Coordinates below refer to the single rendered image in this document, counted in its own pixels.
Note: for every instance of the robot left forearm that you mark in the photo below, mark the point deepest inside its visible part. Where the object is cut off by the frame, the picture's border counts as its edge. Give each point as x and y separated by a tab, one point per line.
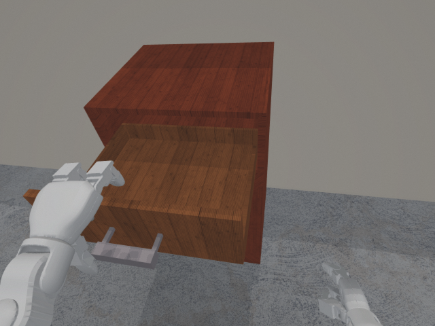
32	280

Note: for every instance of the cabinet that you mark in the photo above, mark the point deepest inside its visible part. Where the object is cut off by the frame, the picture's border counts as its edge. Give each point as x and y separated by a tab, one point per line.
197	84

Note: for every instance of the robot right forearm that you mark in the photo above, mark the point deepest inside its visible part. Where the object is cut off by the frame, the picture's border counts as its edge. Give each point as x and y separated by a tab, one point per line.
361	317

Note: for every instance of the handle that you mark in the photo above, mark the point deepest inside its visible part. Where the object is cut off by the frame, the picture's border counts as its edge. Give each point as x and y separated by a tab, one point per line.
127	255

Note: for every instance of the robot left hand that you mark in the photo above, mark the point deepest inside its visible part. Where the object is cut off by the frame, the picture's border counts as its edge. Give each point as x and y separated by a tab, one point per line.
64	207

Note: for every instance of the robot right hand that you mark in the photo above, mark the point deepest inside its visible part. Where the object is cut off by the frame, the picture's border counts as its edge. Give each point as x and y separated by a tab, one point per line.
334	302

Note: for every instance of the drawer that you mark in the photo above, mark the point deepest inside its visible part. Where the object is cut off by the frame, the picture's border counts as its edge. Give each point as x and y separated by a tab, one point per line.
192	184

